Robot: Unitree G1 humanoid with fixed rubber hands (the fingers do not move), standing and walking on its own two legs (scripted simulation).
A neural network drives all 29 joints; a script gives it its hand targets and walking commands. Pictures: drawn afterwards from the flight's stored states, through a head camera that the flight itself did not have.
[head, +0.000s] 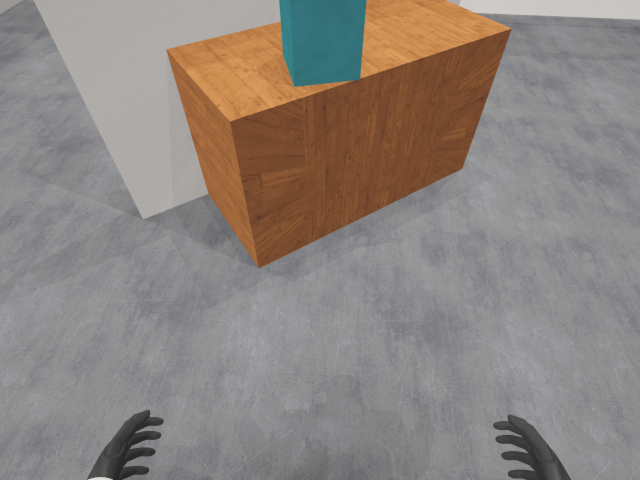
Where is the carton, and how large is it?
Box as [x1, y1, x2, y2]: [279, 0, 366, 86]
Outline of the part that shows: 279,0 283,55 294,86 359,79 366,0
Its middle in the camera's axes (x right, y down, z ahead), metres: -0.01 -0.63 +1.13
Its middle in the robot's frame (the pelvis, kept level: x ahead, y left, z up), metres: +1.27 +0.02 +0.02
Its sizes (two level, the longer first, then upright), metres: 0.210 0.200 0.250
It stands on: a pedestal, 0.65 m high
